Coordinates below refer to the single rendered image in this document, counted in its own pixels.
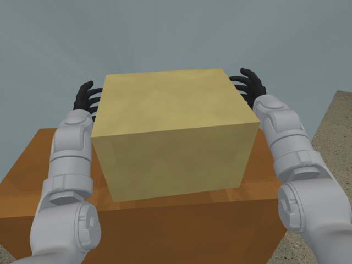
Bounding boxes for left robot upper arm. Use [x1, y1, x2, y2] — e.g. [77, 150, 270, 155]
[11, 201, 101, 264]

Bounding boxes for left robot forearm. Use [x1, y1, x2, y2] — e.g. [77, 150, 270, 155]
[30, 109, 94, 251]

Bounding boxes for carton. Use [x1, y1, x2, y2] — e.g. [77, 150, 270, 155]
[91, 68, 260, 202]

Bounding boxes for pedestal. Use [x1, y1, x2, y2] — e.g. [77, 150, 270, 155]
[0, 128, 287, 264]

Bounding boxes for right robot hand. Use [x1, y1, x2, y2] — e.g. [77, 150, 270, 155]
[229, 68, 266, 109]

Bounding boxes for right robot upper arm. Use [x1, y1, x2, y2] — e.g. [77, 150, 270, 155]
[278, 178, 352, 264]

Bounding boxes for right robot forearm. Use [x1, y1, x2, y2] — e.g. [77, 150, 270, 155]
[252, 94, 352, 220]

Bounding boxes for left robot hand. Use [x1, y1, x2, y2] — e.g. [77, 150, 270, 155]
[73, 81, 103, 122]

